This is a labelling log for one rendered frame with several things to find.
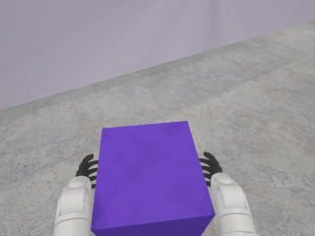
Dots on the left robot hand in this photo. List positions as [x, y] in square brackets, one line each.
[84, 168]

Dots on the robot left forearm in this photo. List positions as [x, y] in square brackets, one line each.
[74, 209]

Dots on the right robot hand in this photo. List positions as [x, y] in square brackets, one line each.
[213, 168]

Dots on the carton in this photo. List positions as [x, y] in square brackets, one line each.
[150, 182]

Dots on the robot right forearm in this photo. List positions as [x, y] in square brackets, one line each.
[232, 206]

